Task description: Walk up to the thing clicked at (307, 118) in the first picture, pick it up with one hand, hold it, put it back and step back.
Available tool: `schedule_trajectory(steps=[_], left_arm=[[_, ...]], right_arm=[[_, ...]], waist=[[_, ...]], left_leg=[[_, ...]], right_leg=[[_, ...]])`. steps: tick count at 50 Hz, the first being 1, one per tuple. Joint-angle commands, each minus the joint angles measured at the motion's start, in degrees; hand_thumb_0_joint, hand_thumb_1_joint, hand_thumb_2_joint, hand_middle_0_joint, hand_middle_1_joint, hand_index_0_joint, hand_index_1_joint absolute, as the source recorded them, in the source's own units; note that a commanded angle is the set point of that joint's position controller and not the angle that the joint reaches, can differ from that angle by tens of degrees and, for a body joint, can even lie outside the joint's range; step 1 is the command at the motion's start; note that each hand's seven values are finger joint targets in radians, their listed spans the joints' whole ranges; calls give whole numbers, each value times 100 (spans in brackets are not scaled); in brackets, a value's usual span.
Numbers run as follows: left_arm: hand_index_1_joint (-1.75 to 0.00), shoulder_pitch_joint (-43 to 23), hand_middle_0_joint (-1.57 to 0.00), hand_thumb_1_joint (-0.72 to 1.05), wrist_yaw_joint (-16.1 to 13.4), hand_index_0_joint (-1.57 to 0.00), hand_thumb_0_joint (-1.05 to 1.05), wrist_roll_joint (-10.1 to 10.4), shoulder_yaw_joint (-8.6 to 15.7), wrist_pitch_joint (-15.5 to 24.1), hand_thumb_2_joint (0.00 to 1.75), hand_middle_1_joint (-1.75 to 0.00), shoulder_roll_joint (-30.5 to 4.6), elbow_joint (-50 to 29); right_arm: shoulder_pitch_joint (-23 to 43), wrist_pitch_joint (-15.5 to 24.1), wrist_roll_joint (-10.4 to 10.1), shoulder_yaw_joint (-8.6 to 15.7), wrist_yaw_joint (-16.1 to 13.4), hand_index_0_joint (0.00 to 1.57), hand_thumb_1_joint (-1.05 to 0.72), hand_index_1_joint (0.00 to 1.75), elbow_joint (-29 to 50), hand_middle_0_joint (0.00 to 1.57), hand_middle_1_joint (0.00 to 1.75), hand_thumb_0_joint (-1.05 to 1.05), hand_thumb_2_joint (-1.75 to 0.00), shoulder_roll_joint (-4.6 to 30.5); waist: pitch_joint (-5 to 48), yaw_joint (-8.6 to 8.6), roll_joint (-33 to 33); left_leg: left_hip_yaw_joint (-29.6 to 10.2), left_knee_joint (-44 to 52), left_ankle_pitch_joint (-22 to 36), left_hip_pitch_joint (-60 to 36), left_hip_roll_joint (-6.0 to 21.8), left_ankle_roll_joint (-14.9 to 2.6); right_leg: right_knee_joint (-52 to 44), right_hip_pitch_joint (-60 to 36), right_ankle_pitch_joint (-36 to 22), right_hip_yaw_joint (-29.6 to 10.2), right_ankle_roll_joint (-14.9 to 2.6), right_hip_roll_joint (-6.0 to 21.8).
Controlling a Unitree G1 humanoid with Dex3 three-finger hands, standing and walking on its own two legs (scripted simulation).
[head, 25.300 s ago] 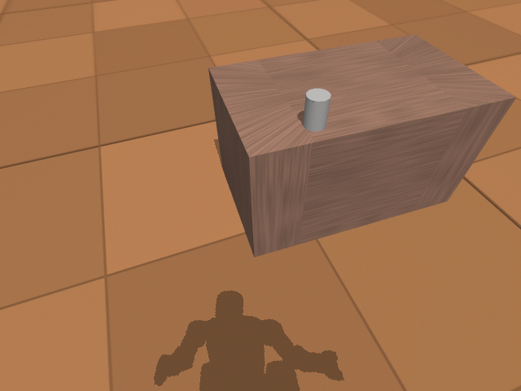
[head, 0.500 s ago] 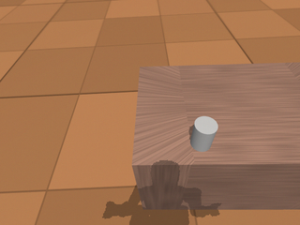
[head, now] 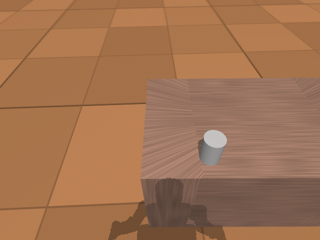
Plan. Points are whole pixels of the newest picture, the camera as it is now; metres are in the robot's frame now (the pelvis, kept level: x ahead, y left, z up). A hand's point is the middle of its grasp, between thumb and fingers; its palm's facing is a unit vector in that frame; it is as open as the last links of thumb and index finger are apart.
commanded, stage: stand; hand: right
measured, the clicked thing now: (212, 148) +0.46 -0.17 -0.12
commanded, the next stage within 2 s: step back in 2.00 s
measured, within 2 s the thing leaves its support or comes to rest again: neither
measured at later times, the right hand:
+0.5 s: hand out of the picture +0.06 -0.24 -0.15, palm faces -0.02 +0.94 -0.35, open 7.4 cm
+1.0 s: hand out of the picture +0.06 -0.24 -0.15, palm faces -0.01 +0.94 -0.34, open 7.4 cm
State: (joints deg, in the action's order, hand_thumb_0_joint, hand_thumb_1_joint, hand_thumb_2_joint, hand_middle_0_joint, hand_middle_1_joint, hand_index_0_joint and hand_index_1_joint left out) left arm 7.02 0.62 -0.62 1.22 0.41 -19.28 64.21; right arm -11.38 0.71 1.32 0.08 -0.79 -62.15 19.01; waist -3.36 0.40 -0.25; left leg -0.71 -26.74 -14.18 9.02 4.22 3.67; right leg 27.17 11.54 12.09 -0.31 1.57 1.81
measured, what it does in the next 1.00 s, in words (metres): stands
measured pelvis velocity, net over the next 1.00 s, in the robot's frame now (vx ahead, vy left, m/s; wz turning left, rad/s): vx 0.00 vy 0.01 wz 0.00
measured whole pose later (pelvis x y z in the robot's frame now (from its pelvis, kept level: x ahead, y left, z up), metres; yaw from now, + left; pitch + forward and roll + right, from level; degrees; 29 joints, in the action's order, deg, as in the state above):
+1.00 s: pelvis +0.00 +0.01 +0.01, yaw +0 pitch -3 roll +0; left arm 7.0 0.6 -0.5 0.6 0.6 -20.3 66.5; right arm -7.6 0.1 0.6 0.4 0.3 -65.0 19.8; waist -3.8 0.2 -0.3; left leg -0.1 -21.8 -11.8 6.9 3.0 2.6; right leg 21.5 9.0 9.3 -0.7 2.8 3.1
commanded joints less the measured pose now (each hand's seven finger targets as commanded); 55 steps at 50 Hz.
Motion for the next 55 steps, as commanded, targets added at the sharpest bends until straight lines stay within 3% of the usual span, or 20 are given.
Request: schedule_trajectory(steps=[1, 9, 26, 37, 42, 49, 52, 55], left_arm=[[-30, -242, -20, 90, -82, -20, 0, -20, 199, 108, 90, -30, -1198, -227], [-30, -293, -20, 90, -82, -20, 0, -28, 158, 92, 90, -30, -1236, -122], [-30, -166, -20, 90, -92, -20, 0, -10, 101, 113, 90, -30, -1236, -22], [-30, -201, -20, 90, -93, -20, 0, -16, 119, 110, 90, -30, -1270, -35], [-30, -190, -20, 90, -86, -20, 0, -14, 122, 126, 90, -30, -1285, -73], [-30, -219, -20, 90, -89, -20, 0, -5, 122, 121, 90, -30, -1297, -102], [-30, -190, -20, 90, -91, -20, 0, 0, 127, 129, 90, -30, -1300, -118], [-30, -200, -20, 90, -95, -20, 0, -6, 118, 128, 90, -30, -1310, -113]], right_arm=[[187, 141, 4, 234, -56, 20, -90, 30, 215, 20, 30, 0, -90, 1215], [293, 101, 3, 243, -19, 20, -90, 30, 113, 20, 30, 0, -90, 1277], [427, 115, -50, 220, 2, 20, -90, 30, 1, 20, 30, 0, -90, 1317], [511, 81, -46, 235, 22, 20, -90, 30, 12, 20, 30, 0, -90, 1314], [517, 87, -52, 236, 31, 20, -90, 30, 27, 20, 30, 0, -90, 1309], [519, 72, -57, 245, 39, 20, -90, 30, 3, 20, 30, 0, -90, 1329], [548, 79, -60, 257, 37, 20, -90, 30, 29, 20, 30, 0, -90, 1342], [557, 77, -70, 254, 34, 20, -90, 30, 8, 20, 30, 0, -90, 1330]], waist=[[199, -82, 85], [82, -57, 65], [327, -54, 136], [193, -43, 24], [289, -37, 26], [287, -37, 28], [453, -43, 45], [432, -29, 9]], left_leg=[[-284, 770, 98, 255, 272, -413], [-306, 906, -228, 249, 274, -430], [-285, 976, 590, 55, 339, -434], [-253, 1024, 216, 37, 286, -420], [-255, 999, 408, -10, 318, -432], [-274, 1011, 353, 7, 322, -431], [-259, 946, 702, -70, 341, -426], [-258, 927, 716, -125, 337, -415]], right_leg=[[-729, -276, -82, -467, -302, 393], [-905, -154, 193, -459, -242, 409], [-832, -515, -776, -385, -193, 514], [-980, -315, -391, -388, -185, 514], [-963, -408, -586, -395, -191, 547], [-964, -429, -434, -389, -208, 546], [-901, -554, -827, -373, -207, 573], [-913, -501, -827, -357, -202, 563]])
